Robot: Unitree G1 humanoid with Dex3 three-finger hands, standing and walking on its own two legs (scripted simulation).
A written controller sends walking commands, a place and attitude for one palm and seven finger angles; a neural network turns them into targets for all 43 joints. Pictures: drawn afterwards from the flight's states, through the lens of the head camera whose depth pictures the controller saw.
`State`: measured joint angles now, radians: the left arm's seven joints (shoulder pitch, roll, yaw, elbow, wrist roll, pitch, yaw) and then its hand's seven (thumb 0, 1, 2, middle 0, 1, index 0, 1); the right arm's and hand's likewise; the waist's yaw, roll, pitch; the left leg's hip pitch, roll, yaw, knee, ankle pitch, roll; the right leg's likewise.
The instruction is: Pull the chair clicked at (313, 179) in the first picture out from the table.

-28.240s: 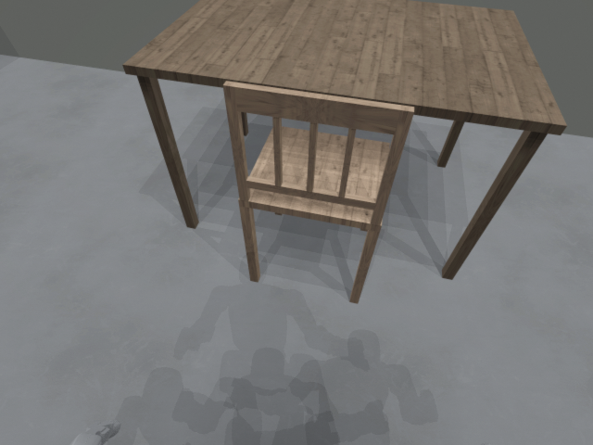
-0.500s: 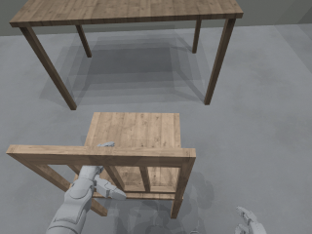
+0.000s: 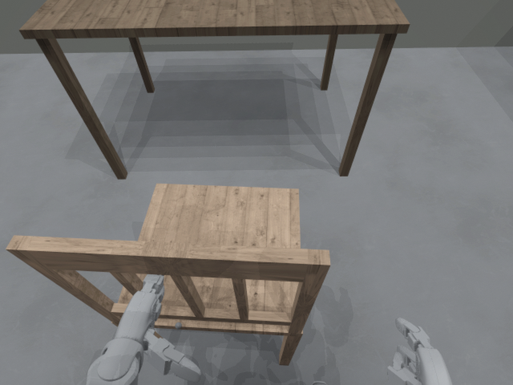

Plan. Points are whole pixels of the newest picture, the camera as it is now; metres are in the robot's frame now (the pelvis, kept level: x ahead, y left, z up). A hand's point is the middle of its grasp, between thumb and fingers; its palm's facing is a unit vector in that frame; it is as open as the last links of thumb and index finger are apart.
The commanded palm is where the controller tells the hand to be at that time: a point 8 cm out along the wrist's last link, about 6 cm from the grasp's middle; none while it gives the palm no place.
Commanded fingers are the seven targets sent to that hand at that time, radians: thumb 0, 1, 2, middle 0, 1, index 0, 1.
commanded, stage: draw the fingers out of the gap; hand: left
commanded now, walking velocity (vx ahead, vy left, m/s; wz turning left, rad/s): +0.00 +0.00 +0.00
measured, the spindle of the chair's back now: (190, 294) +0.28 +0.12 -0.07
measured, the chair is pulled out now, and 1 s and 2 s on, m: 0.62 0.62 0.62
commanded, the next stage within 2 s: draw the hand back to the body in 0.46 s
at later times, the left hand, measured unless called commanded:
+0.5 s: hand (167, 381) +0.15 +0.13 -0.03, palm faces -0.09 -0.98 -0.16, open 17.5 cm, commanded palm +0.13 +0.18 -0.01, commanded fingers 0.00 -0.55 0.20 0.00 0.00 0.00 0.00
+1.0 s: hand (126, 367) +0.16 +0.16 +0.05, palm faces -0.01 -1.00 -0.09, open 17.5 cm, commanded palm +0.12 +0.23 +0.07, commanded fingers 0.00 -0.48 0.23 -0.01 -0.01 -0.01 -0.01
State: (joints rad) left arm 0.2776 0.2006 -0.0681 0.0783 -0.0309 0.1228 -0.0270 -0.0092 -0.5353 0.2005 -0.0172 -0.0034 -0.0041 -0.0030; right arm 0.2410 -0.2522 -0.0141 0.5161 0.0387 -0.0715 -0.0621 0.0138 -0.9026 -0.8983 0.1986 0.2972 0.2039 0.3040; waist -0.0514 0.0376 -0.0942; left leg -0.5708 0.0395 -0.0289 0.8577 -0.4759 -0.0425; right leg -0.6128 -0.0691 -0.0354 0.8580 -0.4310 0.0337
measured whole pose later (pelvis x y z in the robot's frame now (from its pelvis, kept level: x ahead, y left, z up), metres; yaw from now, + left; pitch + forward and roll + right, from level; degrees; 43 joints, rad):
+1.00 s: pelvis -0.02 +0.00 -0.03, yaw +1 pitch +11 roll -1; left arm 0.63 0.24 0.06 -0.35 -0.22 -0.22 -0.16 -0.01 -0.54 0.20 0.00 0.00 0.00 0.00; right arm 0.19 -0.18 -0.02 0.53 0.07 -0.12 -0.08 0.02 -0.90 -0.90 0.20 0.30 0.21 0.30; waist 0.01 0.06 -0.11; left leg -0.72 0.04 -0.07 1.08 -0.55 -0.05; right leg -0.73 -0.07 -0.06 1.04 -0.49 0.03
